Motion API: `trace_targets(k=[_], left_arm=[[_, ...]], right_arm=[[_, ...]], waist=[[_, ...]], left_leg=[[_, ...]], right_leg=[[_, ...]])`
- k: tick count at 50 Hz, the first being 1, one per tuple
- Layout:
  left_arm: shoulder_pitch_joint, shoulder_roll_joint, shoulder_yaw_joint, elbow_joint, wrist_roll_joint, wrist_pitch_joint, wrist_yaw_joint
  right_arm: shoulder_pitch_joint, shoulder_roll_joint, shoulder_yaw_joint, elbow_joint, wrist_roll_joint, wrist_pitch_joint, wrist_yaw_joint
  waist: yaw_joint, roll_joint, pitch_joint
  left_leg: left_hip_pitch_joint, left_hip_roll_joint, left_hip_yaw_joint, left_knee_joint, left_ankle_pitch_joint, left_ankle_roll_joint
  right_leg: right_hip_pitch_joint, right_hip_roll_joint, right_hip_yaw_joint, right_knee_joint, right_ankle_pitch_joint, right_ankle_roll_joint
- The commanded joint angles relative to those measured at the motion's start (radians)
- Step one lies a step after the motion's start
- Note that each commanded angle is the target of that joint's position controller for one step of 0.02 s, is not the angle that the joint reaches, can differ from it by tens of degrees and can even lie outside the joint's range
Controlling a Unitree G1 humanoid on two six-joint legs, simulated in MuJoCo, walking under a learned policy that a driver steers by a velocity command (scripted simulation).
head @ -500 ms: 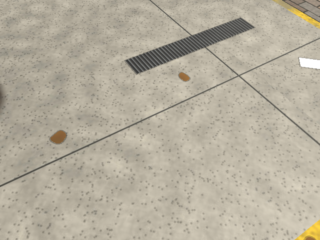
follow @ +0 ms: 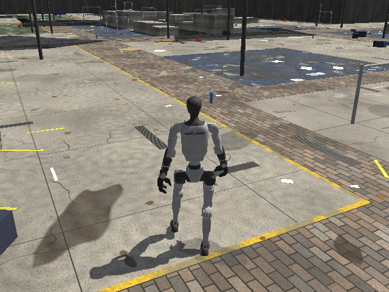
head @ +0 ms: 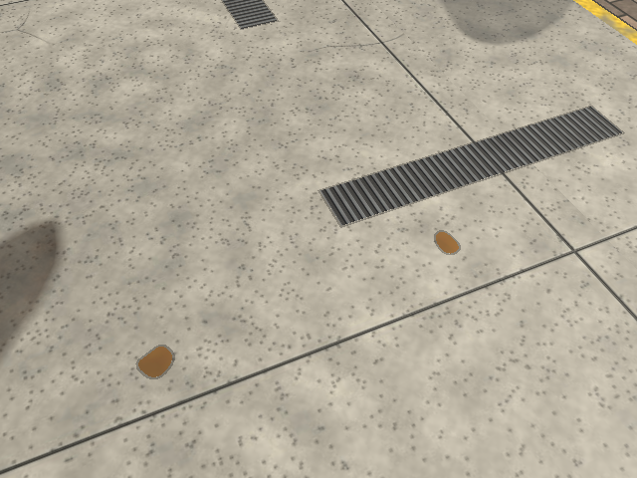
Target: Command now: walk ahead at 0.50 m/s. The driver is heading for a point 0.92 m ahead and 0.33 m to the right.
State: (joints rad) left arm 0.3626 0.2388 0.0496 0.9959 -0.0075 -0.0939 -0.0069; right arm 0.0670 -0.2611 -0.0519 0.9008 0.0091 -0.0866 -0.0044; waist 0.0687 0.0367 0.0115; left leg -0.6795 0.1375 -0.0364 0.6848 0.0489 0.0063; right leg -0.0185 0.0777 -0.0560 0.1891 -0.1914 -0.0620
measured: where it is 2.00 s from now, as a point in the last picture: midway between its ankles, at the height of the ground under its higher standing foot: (464, 296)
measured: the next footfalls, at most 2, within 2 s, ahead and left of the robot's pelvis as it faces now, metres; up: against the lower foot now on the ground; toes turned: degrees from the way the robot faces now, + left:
left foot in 0.16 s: +0.29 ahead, +0.15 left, +0.00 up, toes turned +2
right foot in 0.74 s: +0.57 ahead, -0.11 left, +0.00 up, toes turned -18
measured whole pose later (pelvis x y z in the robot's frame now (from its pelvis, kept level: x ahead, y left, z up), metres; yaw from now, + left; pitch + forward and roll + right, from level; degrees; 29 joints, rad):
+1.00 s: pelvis +0.56 -0.04 +0.00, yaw -24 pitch +2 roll +0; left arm 0.31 0.25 0.08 0.81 -0.02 -0.06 0.00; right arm 0.06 -0.29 -0.07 0.78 -0.01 -0.11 -0.01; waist 0.04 0.03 0.03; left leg -0.64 0.11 -0.09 0.87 -0.18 -0.05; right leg -0.18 0.12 0.07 0.34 -0.18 -0.11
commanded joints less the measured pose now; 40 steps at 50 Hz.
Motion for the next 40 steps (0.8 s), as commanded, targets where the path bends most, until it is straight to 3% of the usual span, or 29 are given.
trace_targets(k=[1, 4, 6, 7, 8, 9, 10, 11, 12, 13, 14, 15, 17, 21, 26, 31, 34, 35, 36, 37, 38, 39, 40], left_arm=[[0.03, 0.164, 0.033, -0.028, -0.011, -0.005, 0.01], [0.056, 0.171, 0.04, -0.008, -0.014, 0.014, 0.014], [0.034, 0.187, 0.047, -0.012, -0.013, 0.025, 0.017], [0.01, 0.189, 0.047, -0.018, -0.012, 0.031, 0.018], [0.005, 0.163, 0.036, -0.026, -0.006, 0.036, 0.018], [0.027, 0.122, 0.017, -0.053, 0.016, 0.035, 0.02], [0.153, -0.018, -0.02, -0.048, 0.003, 0.013, 0.006], [0.077, 0.106, 0.006, -0.038, -0.028, -0.008, 0.005], [-0.014, 0.155, 0.022, -0.067, -0.051, -0.02, 0.006], [-0.053, 0.15, 0.024, -0.071, -0.047, -0.02, 0.015], [-0.069, 0.14, 0.032, -0.069, -0.033, -0.012, 0.021], [-0.046, 0.122, 0.035, -0.064, -0.03, 0.003, 0.02], [-0.022, 0.078, 0.034, -0.055, -0.033, 0.028, 0.017], [-0.112, 0.073, 0.041, -0.097, -0.022, 0.045, 0.015], [-0.262, 0.048, 0.028, -0.156, -0.012, 0.035, -0.011], [-0.394, 0.033, 0.016, -0.242, -0.014, 0.035, -0.045], [-0.351, 0.074, 0.035, -0.269, -0.019, 0.04, -0.062], [-0.271, 0.105, 0.052, -0.259, -0.022, 0.042, -0.063], [-0.133, 0.155, 0.078, -0.23, -0.024, 0.043, -0.057], [0.029, 0.232, 0.114, -0.193, -0.021, 0.051, -0.036], [0.039, 0.33, 0.129, -0.187, -0.025, 0.05, -0.023], [0.076, 0.279, 0.108, -0.209, -0.009, 0.039, -0.022], [0.043, 0.217, 0.092, -0.207, 0.0, 0.028, -0.02]], right_arm=[[-0.111, -0.039, 0.002, -0.075, 0.008, -0.013, 0.014], [-0.155, -0.061, 0.0, -0.107, 0.012, -0.02, 0.032], [-0.101, -0.094, -0.013, -0.103, 0.014, -0.025, 0.039], [-0.011, -0.121, -0.029, -0.08, 0.013, -0.026, 0.038], [0.162, -0.169, -0.056, -0.026, 0.011, -0.025, 0.031], [0.347, -0.25, -0.077, 0.009, -0.003, -0.021, 0.022], [0.381, -0.288, -0.082, 0.029, -0.007, -0.018, 0.031], [0.348, -0.178, -0.053, 0.014, -0.002, -0.022, 0.032], [0.261, -0.137, -0.041, -0.005, -0.003, -0.028, 0.028], [0.18, -0.115, -0.032, -0.02, -0.009, -0.032, 0.028], [0.137, -0.085, -0.025, -0.022, -0.013, -0.036, 0.029], [0.121, -0.068, -0.02, -0.016, -0.024, -0.04, 0.029], [0.132, -0.065, -0.021, 0.001, -0.027, -0.044, 0.027], [0.167, -0.102, -0.034, 0.022, -0.032, -0.045, 0.004], [0.202, -0.122, -0.036, 0.027, -0.023, -0.032, -0.018], [0.29, -0.142, -0.045, 0.053, -0.008, 0.005, -0.025], [0.251, -0.183, -0.057, 0.029, -0.001, 0.027, -0.035], [0.236, -0.197, -0.061, 0.02, 0.0, 0.035, -0.039], [0.21, -0.205, -0.061, 0.009, 0.004, 0.04, -0.041], [0.201, -0.199, -0.056, -0.009, 0.0, 0.032, -0.041], [0.298, -0.031, -0.008, -0.055, -0.034, 0.003, -0.017], [0.219, -0.08, -0.01, -0.085, 0.009, -0.05, 0.001], [0.109, -0.125, -0.022, -0.117, 0.045, -0.077, 0.012]], waist=[[0.003, -0.081, 0.073], [-0.004, -0.088, 0.077], [-0.047, -0.111, 0.038], [-0.102, -0.12, -0.019], [-0.175, -0.105, -0.125], [-0.22, 0.028, -0.284], [-0.143, 0.291, -0.389], [-0.183, 0.153, -0.321], [-0.169, 0.109, -0.184], [-0.133, 0.026, -0.121], [-0.108, 0.016, -0.066], [-0.079, 0.044, -0.055], [-0.059, 0.048, -0.031], [-0.065, 0.014, 0.025], [-0.107, 0.0, 0.064], [-0.142, -0.01, 0.098], [-0.079, 0.047, 0.031], [-0.029, 0.068, -0.019], [0.05, 0.063, -0.093], [0.125, -0.009, -0.179], [0.007, -0.277, -0.254], [0.049, -0.199, -0.383], [0.069, -0.15, -0.253]], left_leg=[[0.065, -0.041, 0.038, -0.108, 0.072, -0.001], [0.036, -0.05, 0.024, -0.168, -0.018, 0.031], [0.127, -0.078, 0.043, -0.189, -0.098, 0.058], [0.259, -0.111, 0.073, -0.204, -0.115, 0.078], [0.496, -0.12, 0.077, -0.2, -0.103, 0.11], [0.803, 0.083, -0.164, -0.177, -0.108, 0.179], [1.09, 0.275, -0.641, -0.325, -0.338, 0.329], [1.038, 0.246, -0.641, -0.383, -0.431, 0.28], [0.903, 0.222, -0.473, -0.397, -0.363, 0.229], [0.763, 0.189, -0.351, -0.424, -0.248, 0.205], [0.659, 0.154, -0.257, -0.459, -0.183, 0.189], [0.594, 0.129, -0.19, -0.489, -0.148, 0.172], [0.54, 0.109, -0.098, -0.53, -0.088, 0.175], [0.554, 0.107, 0.023, -0.569, 0.006, 0.176], [0.598, 0.087, 0.16, -0.588, 0.049, 0.142], [0.797, 0.147, 0.217, -0.496, 0.213, 0.137], [0.83, 0.156, 0.261, -0.329, 0.651, 0.11], [0.817, 0.151, 0.269, -0.206, 0.776, 0.099], [0.753, 0.126, 0.281, -0.02, 0.768, 0.076], [0.54, 0.08, 0.282, 0.263, 0.507, 0.031], [0.068, -0.129, 0.213, 0.634, -0.514, -0.032], [-0.078, -0.188, -0.033, 0.775, -0.652, -0.017], [-0.171, -0.126, -0.068, 0.752, -0.56, 0.014]], right_leg=[[-0.077, -0.268, 0.114, -0.083, 0.18, -0.142], [0.057, -0.326, 0.129, -0.018, 0.239, -0.126], [0.104, -0.342, 0.129, 0.061, 0.4, -0.104], [0.1, -0.318, 0.104, 0.171, 0.564, -0.087], [0.028, -0.262, 0.064, 0.372, 0.614, -0.059], [-0.188, -0.192, 0.014, 0.707, 0.313, -0.022], [-0.577, -0.007, 0.073, 1.011, -0.36, 0.029], [-0.682, -0.056, 0.207, 1.121, -0.386, 0.007], [-0.73, -0.102, 0.195, 1.124, -0.289, -0.012], [-0.682, -0.157, 0.173, 1.079, -0.191, -0.009], [-0.645, -0.186, 0.171, 1.021, -0.132, -0.002], [-0.581, -0.212, 0.18, 0.99, -0.09, 0.0], [-0.556, -0.219, 0.173, 0.96, -0.059, 0.007], [-0.68, -0.214, 0.195, 0.827, 0.103, 0.029], [-0.673, -0.194, 0.102, 0.572, 0.288, 0.03], [-0.748, -0.168, 0.023, 0.462, 0.185, -0.004], [-0.589, -0.086, -0.063, 0.455, 0.046, -0.053], [-0.477, -0.048, -0.083, 0.461, 0.002, -0.077], [-0.279, -0.013, -0.08, 0.401, 0.04, -0.112], [0.019, -0.071, 0.066, 0.337, 0.059, -0.163], [0.377, -0.336, 0.601, 0.294, -0.014, -0.344], [0.468, -0.421, 0.904, 0.129, -0.104, -0.407], [0.396, -0.389, 0.757, 0.103, -0.042, -0.343]])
